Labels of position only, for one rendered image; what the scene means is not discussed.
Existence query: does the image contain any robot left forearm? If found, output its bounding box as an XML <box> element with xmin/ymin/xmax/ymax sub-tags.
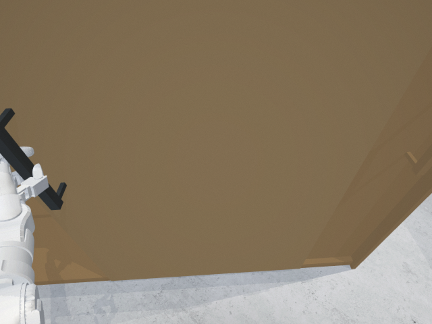
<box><xmin>0</xmin><ymin>194</ymin><xmax>35</xmax><ymax>289</ymax></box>

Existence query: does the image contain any wardrobe door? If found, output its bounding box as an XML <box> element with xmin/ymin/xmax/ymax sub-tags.
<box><xmin>306</xmin><ymin>47</ymin><xmax>432</xmax><ymax>259</ymax></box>
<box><xmin>0</xmin><ymin>0</ymin><xmax>432</xmax><ymax>281</ymax></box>

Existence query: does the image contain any left robot upper arm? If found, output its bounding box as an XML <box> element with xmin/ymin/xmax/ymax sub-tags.
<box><xmin>0</xmin><ymin>283</ymin><xmax>45</xmax><ymax>324</ymax></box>

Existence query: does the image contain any robot left hand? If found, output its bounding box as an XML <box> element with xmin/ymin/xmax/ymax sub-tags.
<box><xmin>0</xmin><ymin>146</ymin><xmax>49</xmax><ymax>202</ymax></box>

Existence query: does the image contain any handle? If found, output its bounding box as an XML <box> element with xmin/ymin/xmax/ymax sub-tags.
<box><xmin>0</xmin><ymin>108</ymin><xmax>67</xmax><ymax>210</ymax></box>
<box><xmin>411</xmin><ymin>144</ymin><xmax>432</xmax><ymax>176</ymax></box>

